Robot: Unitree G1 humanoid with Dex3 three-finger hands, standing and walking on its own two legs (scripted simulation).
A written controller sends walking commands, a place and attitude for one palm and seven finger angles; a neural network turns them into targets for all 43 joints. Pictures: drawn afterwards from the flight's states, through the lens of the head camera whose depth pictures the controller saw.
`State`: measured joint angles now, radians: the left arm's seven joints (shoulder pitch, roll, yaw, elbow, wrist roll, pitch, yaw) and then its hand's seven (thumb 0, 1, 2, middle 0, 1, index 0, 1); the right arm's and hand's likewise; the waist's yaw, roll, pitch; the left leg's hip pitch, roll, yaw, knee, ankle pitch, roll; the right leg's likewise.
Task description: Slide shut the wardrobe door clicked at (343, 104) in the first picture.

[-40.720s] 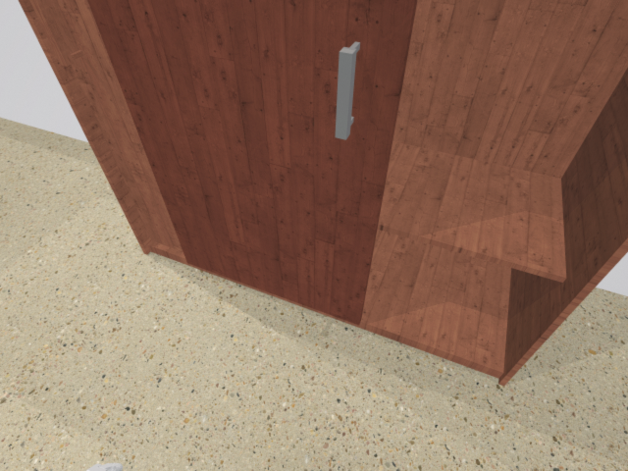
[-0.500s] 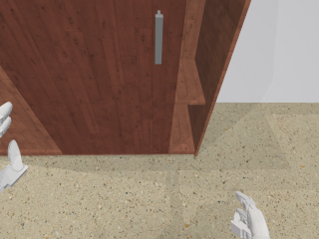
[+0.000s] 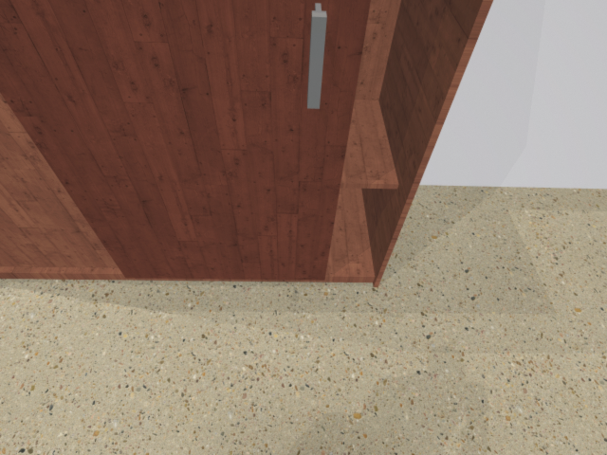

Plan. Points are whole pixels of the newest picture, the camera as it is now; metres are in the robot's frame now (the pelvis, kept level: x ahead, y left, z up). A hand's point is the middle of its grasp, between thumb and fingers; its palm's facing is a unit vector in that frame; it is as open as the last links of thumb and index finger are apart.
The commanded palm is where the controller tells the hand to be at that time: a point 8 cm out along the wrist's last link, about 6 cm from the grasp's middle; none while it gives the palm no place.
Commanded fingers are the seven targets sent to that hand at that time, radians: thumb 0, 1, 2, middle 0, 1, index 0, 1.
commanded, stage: let the arm hang, fingers relaxed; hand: left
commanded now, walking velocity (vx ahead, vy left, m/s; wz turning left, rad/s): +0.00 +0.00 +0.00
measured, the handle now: (315, 57) +0.74 +0.03 +0.14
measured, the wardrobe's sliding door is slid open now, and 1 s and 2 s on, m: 0.19 0.19 0.19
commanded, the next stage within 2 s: look to check the result in 0.62 s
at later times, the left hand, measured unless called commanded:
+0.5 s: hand out of the picture +0.03 +0.18 -0.17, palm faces +0.00 -0.98 -0.20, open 7.3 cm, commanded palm none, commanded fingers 0.00 0.90 0.90 -0.20 -0.30 -0.20 -0.30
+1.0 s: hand out of the picture +0.03 +0.16 -0.17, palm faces -0.01 -0.98 -0.19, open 7.4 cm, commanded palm none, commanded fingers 0.00 0.90 0.90 -0.20 -0.30 -0.20 -0.30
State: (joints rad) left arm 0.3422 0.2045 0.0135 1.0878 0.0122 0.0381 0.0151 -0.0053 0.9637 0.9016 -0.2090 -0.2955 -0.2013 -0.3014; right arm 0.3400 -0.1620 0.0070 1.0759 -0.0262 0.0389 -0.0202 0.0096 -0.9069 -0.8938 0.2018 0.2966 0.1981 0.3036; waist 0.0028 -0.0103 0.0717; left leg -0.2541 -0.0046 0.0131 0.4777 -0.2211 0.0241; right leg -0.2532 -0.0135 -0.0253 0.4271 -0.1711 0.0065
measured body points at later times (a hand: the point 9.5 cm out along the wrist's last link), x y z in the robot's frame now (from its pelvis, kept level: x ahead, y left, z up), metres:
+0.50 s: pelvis +0.01 +0.00 +0.00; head +0.02 +0.00 +0.45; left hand +0.03 +0.23 -0.15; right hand -0.01 -0.21 -0.16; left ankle +0.02 +0.10 -0.74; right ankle +0.04 -0.13 -0.74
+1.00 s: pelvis +0.02 -0.01 +0.00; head +0.04 -0.01 +0.45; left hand +0.03 +0.21 -0.15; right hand +0.01 -0.22 -0.16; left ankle +0.02 +0.10 -0.74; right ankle +0.04 -0.13 -0.74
